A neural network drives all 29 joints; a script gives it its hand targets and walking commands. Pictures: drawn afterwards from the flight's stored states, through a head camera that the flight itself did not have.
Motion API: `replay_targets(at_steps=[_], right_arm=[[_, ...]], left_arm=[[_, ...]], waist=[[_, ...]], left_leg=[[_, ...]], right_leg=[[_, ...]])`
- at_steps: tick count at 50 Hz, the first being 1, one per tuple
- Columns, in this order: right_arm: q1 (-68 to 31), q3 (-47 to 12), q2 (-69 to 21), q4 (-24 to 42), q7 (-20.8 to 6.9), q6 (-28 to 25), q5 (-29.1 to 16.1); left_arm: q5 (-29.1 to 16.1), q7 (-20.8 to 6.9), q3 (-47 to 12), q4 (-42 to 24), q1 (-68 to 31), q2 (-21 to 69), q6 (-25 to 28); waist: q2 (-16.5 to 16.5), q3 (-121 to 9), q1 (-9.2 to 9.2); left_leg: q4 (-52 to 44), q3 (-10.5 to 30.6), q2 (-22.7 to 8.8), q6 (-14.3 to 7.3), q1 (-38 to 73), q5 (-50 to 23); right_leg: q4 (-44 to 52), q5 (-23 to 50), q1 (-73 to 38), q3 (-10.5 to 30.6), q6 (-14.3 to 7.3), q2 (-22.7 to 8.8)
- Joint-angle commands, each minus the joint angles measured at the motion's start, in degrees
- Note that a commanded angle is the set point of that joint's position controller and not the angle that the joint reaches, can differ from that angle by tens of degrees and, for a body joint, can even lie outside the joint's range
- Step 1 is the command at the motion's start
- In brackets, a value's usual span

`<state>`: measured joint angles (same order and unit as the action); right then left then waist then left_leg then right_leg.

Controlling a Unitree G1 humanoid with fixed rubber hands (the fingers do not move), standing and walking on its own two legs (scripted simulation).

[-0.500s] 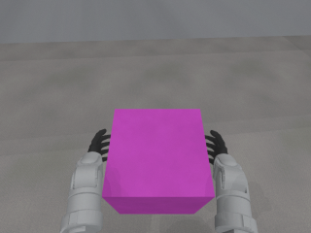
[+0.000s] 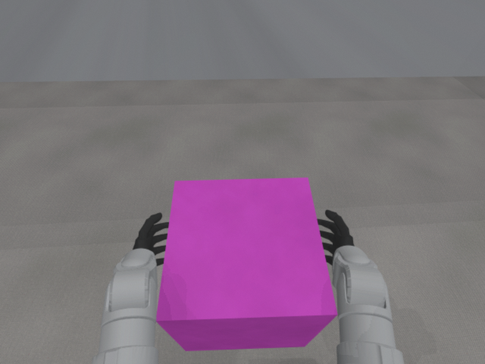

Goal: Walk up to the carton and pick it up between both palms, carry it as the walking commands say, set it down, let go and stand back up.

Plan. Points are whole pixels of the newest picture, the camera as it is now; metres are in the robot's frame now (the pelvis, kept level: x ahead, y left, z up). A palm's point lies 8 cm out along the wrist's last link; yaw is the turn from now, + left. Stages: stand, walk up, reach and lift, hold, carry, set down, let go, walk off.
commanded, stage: reach and lift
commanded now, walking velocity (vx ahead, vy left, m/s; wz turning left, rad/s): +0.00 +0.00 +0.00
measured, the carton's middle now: (243, 268) +0.31 -0.01 -0.04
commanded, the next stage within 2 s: hold in 1.08 s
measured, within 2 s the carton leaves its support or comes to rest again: neither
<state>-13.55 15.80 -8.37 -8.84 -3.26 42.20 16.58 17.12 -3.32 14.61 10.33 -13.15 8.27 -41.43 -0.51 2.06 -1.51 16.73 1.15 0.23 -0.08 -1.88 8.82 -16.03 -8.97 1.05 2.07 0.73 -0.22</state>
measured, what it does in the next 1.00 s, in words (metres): stands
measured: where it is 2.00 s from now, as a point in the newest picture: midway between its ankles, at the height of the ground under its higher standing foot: outside the picture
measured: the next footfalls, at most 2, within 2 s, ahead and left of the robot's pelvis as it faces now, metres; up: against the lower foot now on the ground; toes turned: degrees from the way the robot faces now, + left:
none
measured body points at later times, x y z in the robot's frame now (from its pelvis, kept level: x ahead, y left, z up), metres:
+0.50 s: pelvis +0.01 +0.00 +0.00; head -0.02 +0.00 +0.45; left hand +0.29 +0.16 +0.03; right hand +0.29 -0.17 +0.03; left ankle +0.01 +0.12 -0.75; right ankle +0.01 -0.13 -0.75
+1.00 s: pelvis +0.00 -0.01 +0.00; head -0.03 +0.00 +0.45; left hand +0.29 +0.16 +0.03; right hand +0.29 -0.18 +0.04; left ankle +0.01 +0.12 -0.75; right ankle +0.01 -0.13 -0.75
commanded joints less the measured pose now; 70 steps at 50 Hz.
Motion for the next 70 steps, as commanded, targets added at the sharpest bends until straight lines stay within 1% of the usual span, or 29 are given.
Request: replay_targets(at_steps=[1, 12, 20, 33, 50, 70], right_arm=[[-26.0, -31.1, -46.7, 1.9, -11.9, -1.6, -13.6], [-22.8, -32.4, -45.1, 4.4, -11.3, -1.7, -13.8], [-21.3, -33.3, -44.4, 6.0, -10.9, -1.7, -14.1], [-21.1, -33.5, -44.2, 6.3, -10.7, -1.6, -14.1], [-22.8, -32.9, -44.7, 4.8, -11.4, -1.5, -13.8], [-22.1, -33.5, -44.7, 5.5, -11.8, -1.2, -14.1]], left_arm=[[-14.8, -13.0, -32.6, -4.2, -28.7, 44.2, 2.2], [-15.2, -12.0, -33.7, -7.0, -24.7, 43.3, 1.6], [-15.6, -11.5, -34.3, -8.5, -22.9, 42.5, 1.4], [-15.7, -11.4, -34.3, -8.8, -23.0, 41.7, 1.2], [-15.5, -11.8, -33.6, -7.1, -24.8, 42.9, 0.9], [-15.7, -11.6, -34.0, -7.7, -23.8, 43.6, 0.6]], waist=[[0.3, -14.1, 0.02], [0.5, -14.5, 0.65], [0.4, -14.4, 1.01], [0.1, -13.7, 1.19], [0.3, -13.3, 1.25], [0.4, -13.4, 1.15]], left_leg=[[-1.5, 1.1, 5.3, 0.1, 4.5, -8.8], [-1.5, 1.6, 5.3, 0.3, 5.3, -12.6], [-1.5, 1.8, 5.4, 0.2, 5.4, -13.6], [-1.5, 1.8, 5.5, -0.1, 4.3, -10.9], [-1.5, 1.8, 5.4, -0.2, 3.2, -7.5], [-1.3, 2.2, 5.2, -0.1, 3.4, -8.5]], right_leg=[[2.0, 8.1, -1.0, 0.5, -0.7, 5.8], [1.6, 11.5, -1.9, 0.8, -0.7, 5.9], [1.4, 12.7, -2.1, 1.1, -0.6, 5.9], [1.3, 10.7, -1.6, 1.2, -0.7, 5.8], [1.4, 7.1, -0.6, 1.1, -1.1, 5.7], [1.0, 7.7, -0.6, 1.2, -1.3, 5.7]])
